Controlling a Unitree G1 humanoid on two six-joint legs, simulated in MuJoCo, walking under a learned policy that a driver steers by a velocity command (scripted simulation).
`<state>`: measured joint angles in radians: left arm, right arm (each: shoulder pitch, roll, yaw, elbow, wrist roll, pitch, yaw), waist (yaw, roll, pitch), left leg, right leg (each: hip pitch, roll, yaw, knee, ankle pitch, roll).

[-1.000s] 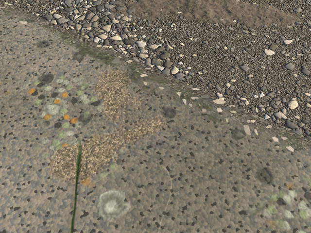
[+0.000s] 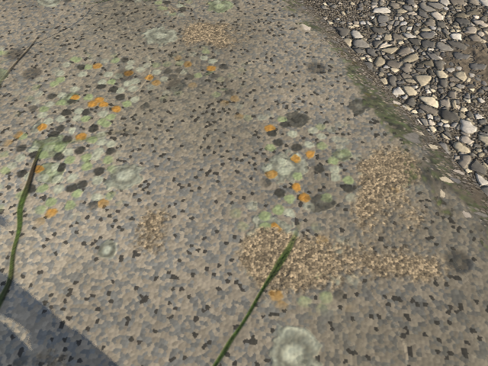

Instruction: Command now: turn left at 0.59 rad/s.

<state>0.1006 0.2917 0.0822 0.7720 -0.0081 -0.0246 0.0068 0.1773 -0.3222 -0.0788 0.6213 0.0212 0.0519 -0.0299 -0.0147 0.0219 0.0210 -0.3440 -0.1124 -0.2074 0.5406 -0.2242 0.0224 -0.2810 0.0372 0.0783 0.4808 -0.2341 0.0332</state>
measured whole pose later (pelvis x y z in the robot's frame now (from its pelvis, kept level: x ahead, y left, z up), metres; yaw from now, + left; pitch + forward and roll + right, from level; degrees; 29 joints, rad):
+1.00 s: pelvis +0.04 +0.04 +0.00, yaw +27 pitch +1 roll +0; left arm 0.30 0.27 0.05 0.78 0.00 -0.08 -0.01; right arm 0.25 -0.29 -0.04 0.63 0.02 -0.01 0.00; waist 0.02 0.05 -0.03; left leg -0.44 -0.07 -0.09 0.94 -0.44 0.02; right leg -0.19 0.02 0.00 0.49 -0.33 -0.04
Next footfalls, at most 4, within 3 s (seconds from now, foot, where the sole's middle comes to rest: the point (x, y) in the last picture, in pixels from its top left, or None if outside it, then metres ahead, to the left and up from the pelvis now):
0.42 left None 0.00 0.15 -0.77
0.90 right None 0.09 -0.06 -0.77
1.32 left None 0.24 0.32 -0.77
1.84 right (167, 308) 0.63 0.25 -0.77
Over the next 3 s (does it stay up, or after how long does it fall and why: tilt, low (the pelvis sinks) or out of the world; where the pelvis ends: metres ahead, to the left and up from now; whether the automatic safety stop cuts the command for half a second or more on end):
stays up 1.00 0.52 -0.02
